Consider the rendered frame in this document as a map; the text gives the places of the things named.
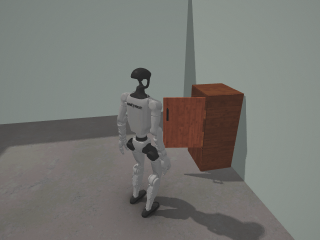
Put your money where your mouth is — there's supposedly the right robot hand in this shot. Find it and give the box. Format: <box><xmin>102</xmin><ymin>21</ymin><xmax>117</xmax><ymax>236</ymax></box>
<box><xmin>159</xmin><ymin>156</ymin><xmax>171</xmax><ymax>175</ymax></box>

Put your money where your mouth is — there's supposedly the robot torso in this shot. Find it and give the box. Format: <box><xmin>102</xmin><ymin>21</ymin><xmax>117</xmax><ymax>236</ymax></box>
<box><xmin>126</xmin><ymin>91</ymin><xmax>153</xmax><ymax>154</ymax></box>

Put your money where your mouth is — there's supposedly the cupboard door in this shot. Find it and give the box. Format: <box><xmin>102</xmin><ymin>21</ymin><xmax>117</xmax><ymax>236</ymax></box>
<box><xmin>163</xmin><ymin>97</ymin><xmax>206</xmax><ymax>148</ymax></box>

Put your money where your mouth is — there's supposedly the left robot hand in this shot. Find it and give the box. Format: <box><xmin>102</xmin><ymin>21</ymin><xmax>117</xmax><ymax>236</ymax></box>
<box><xmin>118</xmin><ymin>139</ymin><xmax>129</xmax><ymax>155</ymax></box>

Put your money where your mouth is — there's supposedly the left robot forearm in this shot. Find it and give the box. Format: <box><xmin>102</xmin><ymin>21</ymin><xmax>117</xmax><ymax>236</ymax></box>
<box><xmin>117</xmin><ymin>119</ymin><xmax>127</xmax><ymax>141</ymax></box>

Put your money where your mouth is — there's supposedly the robot left upper arm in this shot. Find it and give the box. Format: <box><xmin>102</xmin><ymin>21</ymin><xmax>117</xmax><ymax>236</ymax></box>
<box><xmin>117</xmin><ymin>92</ymin><xmax>132</xmax><ymax>124</ymax></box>

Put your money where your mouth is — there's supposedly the right robot forearm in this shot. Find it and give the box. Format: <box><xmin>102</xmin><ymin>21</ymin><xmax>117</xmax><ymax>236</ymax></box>
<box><xmin>153</xmin><ymin>127</ymin><xmax>167</xmax><ymax>159</ymax></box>

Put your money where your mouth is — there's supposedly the handle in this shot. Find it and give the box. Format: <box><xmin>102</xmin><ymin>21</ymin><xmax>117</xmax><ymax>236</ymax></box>
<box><xmin>166</xmin><ymin>108</ymin><xmax>169</xmax><ymax>121</ymax></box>

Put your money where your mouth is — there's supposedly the robot right shin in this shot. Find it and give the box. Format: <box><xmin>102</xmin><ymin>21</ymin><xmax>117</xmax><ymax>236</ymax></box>
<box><xmin>145</xmin><ymin>177</ymin><xmax>161</xmax><ymax>211</ymax></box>

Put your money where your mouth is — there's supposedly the robot right upper arm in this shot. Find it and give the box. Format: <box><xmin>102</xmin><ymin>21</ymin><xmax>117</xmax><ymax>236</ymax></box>
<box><xmin>148</xmin><ymin>98</ymin><xmax>163</xmax><ymax>136</ymax></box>

